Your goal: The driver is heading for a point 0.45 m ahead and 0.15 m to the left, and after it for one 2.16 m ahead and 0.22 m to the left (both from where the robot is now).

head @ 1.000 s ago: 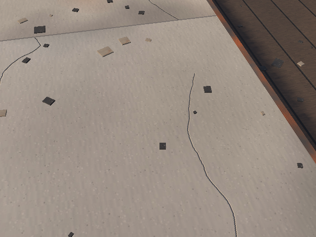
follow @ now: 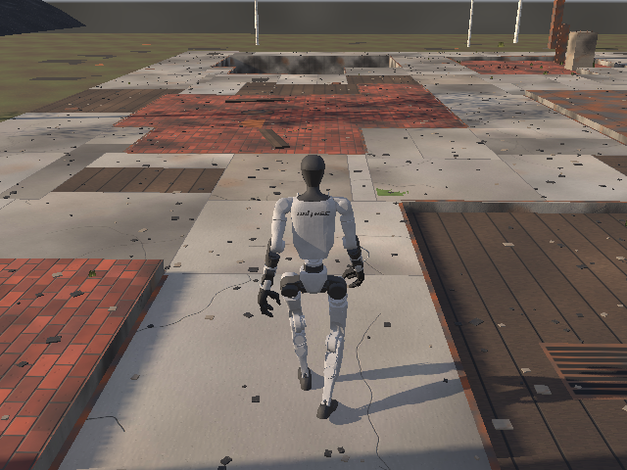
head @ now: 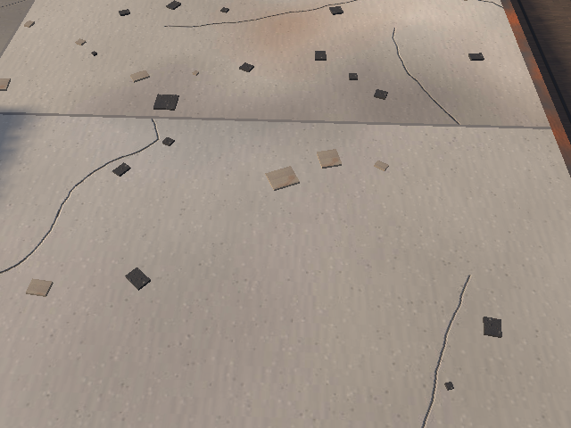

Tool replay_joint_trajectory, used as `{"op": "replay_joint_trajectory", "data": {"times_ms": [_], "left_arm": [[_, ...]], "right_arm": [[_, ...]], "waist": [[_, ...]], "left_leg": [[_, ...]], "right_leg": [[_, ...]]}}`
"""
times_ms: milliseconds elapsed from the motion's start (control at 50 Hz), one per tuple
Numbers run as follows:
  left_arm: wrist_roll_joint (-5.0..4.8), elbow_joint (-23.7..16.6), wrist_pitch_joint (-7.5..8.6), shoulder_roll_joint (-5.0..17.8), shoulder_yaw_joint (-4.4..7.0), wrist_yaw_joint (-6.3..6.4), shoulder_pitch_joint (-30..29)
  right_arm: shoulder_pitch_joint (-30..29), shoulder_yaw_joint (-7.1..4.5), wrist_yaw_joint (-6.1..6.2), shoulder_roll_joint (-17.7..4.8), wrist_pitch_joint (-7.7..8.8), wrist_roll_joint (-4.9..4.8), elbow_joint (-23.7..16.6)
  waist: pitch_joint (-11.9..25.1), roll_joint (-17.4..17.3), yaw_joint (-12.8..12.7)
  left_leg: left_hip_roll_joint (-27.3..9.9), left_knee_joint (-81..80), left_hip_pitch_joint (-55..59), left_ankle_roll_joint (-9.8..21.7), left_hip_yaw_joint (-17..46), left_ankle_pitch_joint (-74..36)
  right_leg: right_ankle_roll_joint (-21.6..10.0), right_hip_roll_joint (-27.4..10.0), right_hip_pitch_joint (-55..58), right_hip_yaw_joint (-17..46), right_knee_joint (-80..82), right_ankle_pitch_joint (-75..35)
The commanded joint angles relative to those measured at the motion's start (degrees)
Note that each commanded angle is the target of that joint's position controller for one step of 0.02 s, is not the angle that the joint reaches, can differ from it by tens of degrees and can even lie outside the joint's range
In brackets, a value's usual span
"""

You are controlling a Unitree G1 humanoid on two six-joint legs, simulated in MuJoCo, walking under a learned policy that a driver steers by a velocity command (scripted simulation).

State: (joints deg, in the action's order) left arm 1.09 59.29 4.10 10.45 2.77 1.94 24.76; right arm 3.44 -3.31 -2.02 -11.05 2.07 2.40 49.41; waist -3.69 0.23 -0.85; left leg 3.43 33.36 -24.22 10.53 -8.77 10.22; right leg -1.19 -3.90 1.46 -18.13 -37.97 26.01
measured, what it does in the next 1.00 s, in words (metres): walks ahead, turning left: right foot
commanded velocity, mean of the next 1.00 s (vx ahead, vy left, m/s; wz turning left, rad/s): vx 0.11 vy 0.00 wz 0.59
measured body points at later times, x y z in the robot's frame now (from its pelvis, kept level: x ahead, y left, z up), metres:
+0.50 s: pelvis +0.17 -0.01 +0.02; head +0.20 +0.01 +0.47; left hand +0.26 +0.28 -0.09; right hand +0.27 -0.28 -0.10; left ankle +0.09 +0.04 -0.72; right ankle +0.29 -0.11 -0.68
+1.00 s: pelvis +0.20 -0.03 +0.02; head +0.22 -0.01 +0.47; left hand +0.12 +0.26 -0.09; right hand +0.47 -0.16 -0.08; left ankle +0.12 +0.05 -0.69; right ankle +0.30 -0.10 -0.72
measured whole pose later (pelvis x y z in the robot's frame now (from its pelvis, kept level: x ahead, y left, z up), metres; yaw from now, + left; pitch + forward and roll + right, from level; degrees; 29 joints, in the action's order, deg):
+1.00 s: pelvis +0.20 -0.03 +0.02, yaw +37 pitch -1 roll +0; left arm 1.9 40.8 -1.5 16.8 2.1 0.7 12.7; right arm 10.1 -2.9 -3.1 -17.3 -4.8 0.4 40.2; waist -4.2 0.1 -1.0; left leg 0.4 43.7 -18.3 0.0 -0.6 25.1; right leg -1.0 -4.0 -15.3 -8.9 -27.4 10.8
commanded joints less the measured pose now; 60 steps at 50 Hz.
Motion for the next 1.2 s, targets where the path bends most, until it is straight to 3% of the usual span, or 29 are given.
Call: {"op": "replay_joint_trajectory", "data": {"times_ms": [20,40,60,80,120,160,300,440,520,560,580,600,620,640,660,680,700,720,760,860,960,1020,1040,1060,1080,1100,1120,1160,1200], "left_arm": [[-1.23,-10.3,0.82,6.8,1.61,-1.11,-2.7],[-0.72,-11.2,1.20,7.9,1.58,-1.14,-8.0],[-1.24,-11.6,1.68,7.3,1.29,-1.05,-8.1],[-0.83,-10.6,1.43,7.3,1.44,-0.78,-6.6],[1.19,-10.6,-0.91,7.1,1.59,-0.76,-5.1],[1.21,-11.6,-2.67,6.4,1.44,-1.03,-5.3],[0.57,-16.9,-4.40,8.6,1.16,-1.14,-16.2],[-0.25,-20.4,-4.24,10.1,0.39,-0.68,-22.2],[-0.89,-21.1,-3.51,11.3,0.12,-0.30,-20.5],[-0.87,-20.4,-3.02,11.9,0.19,0.13,-15.7],[-0.22,-19.7,-2.38,12.5,0.42,0.60,-11.5],[0.20,-20.0,-2.11,17.4,1.39,1.36,-8.2],[-0.94,-21.5,-3.33,19.6,1.32,1.00,-10.5],[-1.75,-20.5,-4.14,15.4,0.45,0.43,-7.2],[-1.22,-21.4,-4.48,15.4,0.70,0.80,-10.6],[-0.98,-22.7,-4.96,12.2,-0.13,0.73,-14.7],[-0.43,-23.3,-5.08,11.7,-0.39,0.81,-17.4],[0.45,-23.5,-5.17,12.0,-0.30,0.71,-18.1],[0.46,-22.8,-4.74,13.1,0.24,0.71,-16.2],[0.45,-22.0,-4.32,14.1,0.98,0.14,-12.8],[0.97,-21.9,-4.93,16.3,2.01,-1.06,-12.8],[0.42,-22.0,-5.77,17.6,2.65,-1.60,-12.6],[0.54,-22.1,-5.95,15.7,2.34,-1.65,-12.9],[0.64,-23.4,-6.13,10.4,0.96,-2.29,-13.4],[1.30,-27.5,-6.20,10.2,0.58,-1.90,-18.5],[0.95,-28.1,-5.69,13.9,1.58,-2.02,-22.3],[-0.15,-26.7,-5.22,14.4,1.92,-2.82,-19.2],[0.95,-22.0,-4.49,14.0,2.15,-3.91,-13.2],[1.44,-20.2,-4.42,12.9,2.12,-4.59,-11.5]], "right_arm": [[18.1,-5.10,1.06,-17.2,-0.22,-0.54,1.2],[16.5,-4.69,1.44,-15.9,-0.46,-1.80,1.3],[13.6,-3.92,1.78,-13.2,-0.20,-2.09,1.1],[11.1,-3.26,1.90,-10.8,-0.01,-2.17,0.6],[9.2,-2.29,2.24,-8.7,0.43,-2.79,-0.1],[11.1,-2.51,2.23,-10.5,0.98,-2.55,0.0],[17.5,-2.79,3.19,-12.5,-0.85,-2.35,-1.6],[19.9,-3.14,3.82,-13.7,-2.27,-1.44,-3.6],[17.3,-3.46,3.63,-14.9,-2.98,-1.16,-5.3],[12.9,-3.51,3.32,-15.4,-3.01,-1.72,-6.8],[10.1,-3.33,3.14,-15.1,-2.65,-2.62,-8.0],[12.5,-2.23,3.05,-11.2,-2.24,-3.36,-9.7],[20.2,-2.44,3.46,-10.6,-2.95,-2.76,-9.4],[20.9,-3.26,3.63,-14.0,-3.85,0.49,-7.0],[20.9,-3.01,3.30,-12.8,-4.46,-0.39,-7.2],[17.0,-3.13,2.78,-14.3,-5.24,-0.41,-7.0],[14.3,-3.29,1.81,-14.5,-5.80,-0.97,-7.8],[14.6,-3.05,1.10,-13.9,-6.03,-1.66,-7.8],[13.4,-2.64,0.38,-13.0,-6.12,-2.22,-8.6],[9.4,-1.64,-0.37,-11.5,-6.59,-1.59,-10.9],[6.9,-0.66,-1.06,-10.8,-6.36,-2.13,-13.0],[10.7,-0.66,-1.47,-11.0,-5.52,-1.62,-12.3],[15.5,-1.12,-1.18,-11.7,-5.08,-1.39,-10.1],[19.7,-2.00,-0.36,-15.7,-4.55,-0.84,-9.2],[19.7,-3.56,0.05,-23.3,-4.30,-0.55,-11.4],[18.3,-2.97,1.01,-19.4,-4.42,-0.01,-10.3],[14.8,-1.60,1.59,-16.1,-4.15,-0.68,-10.5],[12.0,-0.68,1.82,-13.5,-2.38,-1.28,-10.3],[14.4,-0.14,1.44,-12.0,-0.63,-1.71,-9.0]], "waist": [[17.0,-10.0,6.2],[10.9,-1.1,5.9],[6.3,0.3,3.9],[3.6,3.4,1.3],[3.7,1.5,-1.1],[5.2,-0.2,-1.6],[7.4,-4.2,2.4],[5.2,-4.8,4.4],[4.5,-5.4,3.3],[4.5,-5.9,-0.1],[5.9,-4.5,-2.9],[11.8,6.6,-2.2],[14.7,14.8,2.1],[11.3,5.1,2.0],[12.2,10.9,3.2],[7.2,6.2,2.8],[4.9,8.3,3.1],[4.3,8.9,3.0],[5.2,8.1,2.5],[5.9,8.3,0.8],[6.2,10.4,-0.3],[7.0,8.0,1.8],[6.3,3.7,3.9],[3.4,-12.9,5.5],[-1.9,-17.1,6.8],[-5.9,-10.6,6.7],[-6.3,-11.0,3.2],[-3.6,-9.5,0.6],[-0.3,-6.0,0.5]], "left_leg": [[-24.7,-14.5,39.3,17.4,50.1,-14.1],[-23.4,-14.8,34.2,15.3,39.6,-23.5],[-21.7,-14.8,27.3,12.9,32.6,-33.0],[-18.1,-15.3,21.7,9.5,26.7,-37.8],[-13.3,-15.7,15.7,6.3,20.5,-41.8],[-11.2,-14.6,15.4,5.1,18.8,-49.2],[-9.5,-11.6,21.7,0.0,22.1,-48.5],[-11.7,-7.8,27.0,1.4,29.8,-47.0],[-10.9,-4.5,24.9,0.9,34.0,-45.6],[-7.6,-1.8,19.9,-2.2,34.8,-40.7],[-4.7,2.8,15.1,-5.0,33.9,-35.7],[0.2,16.3,8.7,-8.2,26.5,-12.9],[10.6,26.3,-1.0,-9.3,17.4,32.5],[5.5,34.0,-1.0,-9.9,17.5,31.4],[4.5,38.6,-3.0,-10.6,14.9,27.8],[1.7,38.7,-3.1,-11.4,14.8,22.2],[1.2,37.7,-2.4,-12.2,14.2,18.1],[1.6,38.2,-1.8,-13.0,13.0,16.4],[1.6,36.2,-1.7,-13.3,12.0,14.1],[-1.0,25.9,-2.5,-12.9,10.5,14.1],[-2.3,11.1,6.7,-10.7,6.5,15.8],[-0.7,-2.6,18.5,-7.4,3.7,11.8],[-0.3,-7.2,25.8,-5.7,6.6,14.2],[-13.1,-19.8,27.8,-2.3,27.4,30.1],[-24.7,-28.4,21.1,5.1,50.9,41.9],[-23.4,-30.1,16.2,5.9,47.4,42.3],[-19.9,-30.0,15.1,3.9,41.3,37.6],[-13.5,-28.9,17.5,0.9,30.6,21.2],[-12.1,-27.7,21.0,0.5,26.4,11.3]], "right_leg": [[1.1,6.9,-37.8,12.6,-49.0,6.5],[0.8,2.0,-41.9,19.4,-47.4,0.6],[0.9,0.4,-40.4,19.0,-43.4,-3.5],[1.3,-1.1,-37.3,19.1,-38.4,-4.8],[2.6,-1.8,-31.9,19.2,-32.3,-5.7],[3.8,-0.9,-31.7,18.4,-29.0,-7.2],[4.9,-0.3,-39.6,18.8,-20.4,-14.2],[3.3,2.4,-40.6,21.2,-11.4,-11.7],[1.5,4.6,-32.5,22.2,-3.0,-8.5],[0.5,6.1,-21.3,21.5,7.9,-11.3],[-0.4,4.3,-11.5,22.9,16.1,-20.9],[-4.4,-10.5,0.3,35.0,17.0,-38.9],[-13.5,-22.8,3.1,49.8,16.5,-61.3],[-13.5,-20.6,-1.1,44.3,12.9,-68.8],[-16.0,-21.7,-3.4,45.0,15.2,-55.7],[-13.6,-16.2,-9.3,38.4,19.4,-41.5],[-11.2,-11.8,-12.6,33.0,20.8,-34.3],[-10.6,-9.4,-13.9,29.2,21.0,-35.0],[-10.5,-8.7,-12.9,25.4,21.1,-35.2],[-11.7,-11.9,-9.3,24.0,21.8,-27.5],[-10.1,-12.9,-12.7,20.4,20.2,-22.3],[-6.2,-12.5,-20.1,17.9,18.4,-0.4],[-3.2,-10.0,-27.7,15.0,12.1,7.0],[1.0,-3.1,-38.4,6.9,-7.7,12.1],[2.5,4.9,-50.9,12.8,-15.7,10.4],[1.9,0.8,-49.7,19.4,-18.5,2.6],[1.9,0.1,-47.2,19.5,-17.4,-4.0],[2.6,0.0,-41.5,17.9,-16.5,-11.5],[2.5,0.2,-39.9,17.2,-17.4,-15.0]]}}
